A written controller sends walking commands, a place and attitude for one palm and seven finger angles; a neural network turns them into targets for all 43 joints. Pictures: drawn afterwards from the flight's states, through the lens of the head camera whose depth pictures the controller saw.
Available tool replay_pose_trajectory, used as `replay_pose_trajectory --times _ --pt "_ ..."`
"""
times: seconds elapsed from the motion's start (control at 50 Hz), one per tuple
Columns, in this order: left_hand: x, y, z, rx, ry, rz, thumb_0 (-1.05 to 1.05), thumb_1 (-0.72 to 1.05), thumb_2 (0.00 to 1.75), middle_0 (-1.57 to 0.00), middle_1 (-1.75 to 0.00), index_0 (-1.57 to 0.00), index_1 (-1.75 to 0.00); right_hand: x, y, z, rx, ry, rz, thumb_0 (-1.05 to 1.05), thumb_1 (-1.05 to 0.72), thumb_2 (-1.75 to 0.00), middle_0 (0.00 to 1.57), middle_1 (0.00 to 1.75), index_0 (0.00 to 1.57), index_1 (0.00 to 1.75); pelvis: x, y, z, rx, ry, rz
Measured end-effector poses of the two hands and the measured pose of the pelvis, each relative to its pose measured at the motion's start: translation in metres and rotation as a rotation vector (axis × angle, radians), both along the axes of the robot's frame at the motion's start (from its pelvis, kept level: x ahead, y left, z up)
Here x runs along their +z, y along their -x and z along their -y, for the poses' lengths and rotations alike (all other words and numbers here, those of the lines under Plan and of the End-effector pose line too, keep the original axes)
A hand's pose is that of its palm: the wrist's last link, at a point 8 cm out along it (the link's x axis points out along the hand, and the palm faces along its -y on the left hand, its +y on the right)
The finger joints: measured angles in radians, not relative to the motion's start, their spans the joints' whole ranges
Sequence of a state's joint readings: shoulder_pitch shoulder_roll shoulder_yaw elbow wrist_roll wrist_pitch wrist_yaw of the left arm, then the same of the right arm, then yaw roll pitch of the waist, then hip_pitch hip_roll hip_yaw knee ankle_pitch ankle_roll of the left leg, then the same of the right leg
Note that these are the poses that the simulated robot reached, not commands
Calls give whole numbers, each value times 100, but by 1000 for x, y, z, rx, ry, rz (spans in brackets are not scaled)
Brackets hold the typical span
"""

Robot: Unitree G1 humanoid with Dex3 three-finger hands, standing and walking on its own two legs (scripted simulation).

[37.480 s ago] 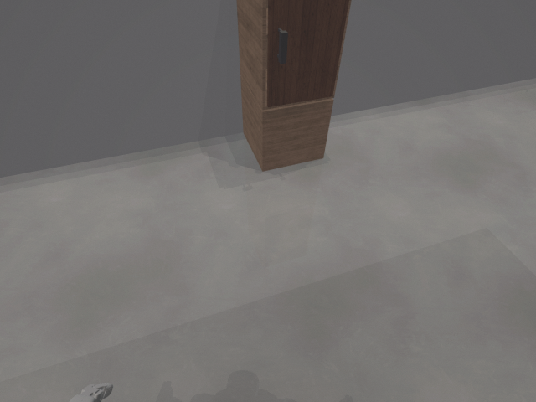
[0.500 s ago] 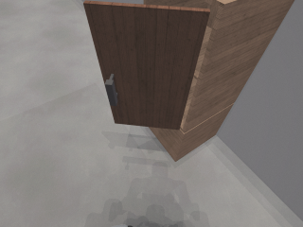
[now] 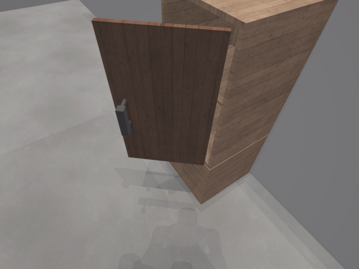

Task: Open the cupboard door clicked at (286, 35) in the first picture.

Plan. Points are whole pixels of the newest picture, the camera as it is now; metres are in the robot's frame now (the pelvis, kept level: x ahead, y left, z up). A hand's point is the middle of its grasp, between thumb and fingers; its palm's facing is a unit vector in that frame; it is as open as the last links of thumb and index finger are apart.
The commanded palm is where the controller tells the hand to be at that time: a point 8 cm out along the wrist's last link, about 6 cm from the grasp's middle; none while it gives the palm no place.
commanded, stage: look again from close up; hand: left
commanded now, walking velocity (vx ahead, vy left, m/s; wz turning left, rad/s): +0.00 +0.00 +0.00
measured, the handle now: (125, 117) +0.59 +0.21 -0.06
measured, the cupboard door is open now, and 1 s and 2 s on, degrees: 50 50 50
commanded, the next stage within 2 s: come to a stop and stand still in 0.56 s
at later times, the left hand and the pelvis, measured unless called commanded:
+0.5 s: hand out of the picture +0.02 +0.23 -0.19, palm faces +0.00 -0.98 -0.21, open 7.4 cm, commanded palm none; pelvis +0.00 +0.05 -0.01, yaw -1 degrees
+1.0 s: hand out of the picture -0.01 +0.23 -0.18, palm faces -0.04 -0.98 -0.21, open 7.4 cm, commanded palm none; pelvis -0.01 +0.05 -0.01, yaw -1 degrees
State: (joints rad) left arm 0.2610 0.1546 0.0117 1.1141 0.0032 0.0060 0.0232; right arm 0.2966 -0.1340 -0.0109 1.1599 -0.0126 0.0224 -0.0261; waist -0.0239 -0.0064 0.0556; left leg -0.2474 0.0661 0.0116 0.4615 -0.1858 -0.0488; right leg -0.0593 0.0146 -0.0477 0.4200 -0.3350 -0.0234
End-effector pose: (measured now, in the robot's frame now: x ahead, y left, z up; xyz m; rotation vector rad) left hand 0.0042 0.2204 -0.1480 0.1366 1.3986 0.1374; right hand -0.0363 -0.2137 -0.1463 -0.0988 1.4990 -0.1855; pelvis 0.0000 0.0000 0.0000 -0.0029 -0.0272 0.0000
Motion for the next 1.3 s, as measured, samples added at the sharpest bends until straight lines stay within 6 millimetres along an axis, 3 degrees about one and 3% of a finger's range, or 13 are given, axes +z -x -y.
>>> replay_pose_trajectory --times 0.18,0.32,0.44,0.56,0.7,0.92,1.08,1.3 --pt "-4 13 0 -15 7 -26 0 91 89 -20 -30 -20 -30 -5 -40 -3 25 19 97 1 -93 -90 20 30 20 30 -6 -7 -14 -15 25 -16" --pt "-9 -1 -26 -15 -8 27 0 91 89 -20 -30 -20 -30 -2 -75 -15 51 48 227 1 -93 -90 20 30 20 30 -11 -10 -33 -21 15 -4" --pt "-9 -13 -51 -31 -29 76 0 91 89 -20 -30 -20 -30 3 -88 -28 74 49 278 0 -93 -90 20 30 20 30 -11 -4 -43 -23 13 -4" --pt "-4 -12 -68 -42 -46 82 0 91 89 -19 -30 -19 -30 7 -85 -35 89 43 275 0 -92 -90 20 30 20 30 -9 3 -50 -25 9 -15" --pt "1 3 -77 -48 -60 45 0 91 89 -19 -30 -19 -30 7 -71 -31 87 43 239 0 -91 -90 20 30 20 30 -6 8 -51 -27 3 -22" --pt "-2 24 -60 -61 -46 -15 0 91 89 -19 -30 -19 -30 3 -52 -22 64 39 196 0 -91 -90 20 30 20 30 -8 8 -46 -25 20 -28" --pt "-1 4 -51 -59 -38 32 0 91 89 -20 -30 -20 -30 -7 -47 -28 62 12 177 1 -92 -90 20 30 20 30 -11 4 -45 -18 13 -19" --pt "0 -28 -46 -81 -39 83 0 91 89 -20 -30 -20 -30 -1 -55 -19 53 21 179 1 -92 -90 20 30 20 30 -7 -3 -35 -29 -4 -22"
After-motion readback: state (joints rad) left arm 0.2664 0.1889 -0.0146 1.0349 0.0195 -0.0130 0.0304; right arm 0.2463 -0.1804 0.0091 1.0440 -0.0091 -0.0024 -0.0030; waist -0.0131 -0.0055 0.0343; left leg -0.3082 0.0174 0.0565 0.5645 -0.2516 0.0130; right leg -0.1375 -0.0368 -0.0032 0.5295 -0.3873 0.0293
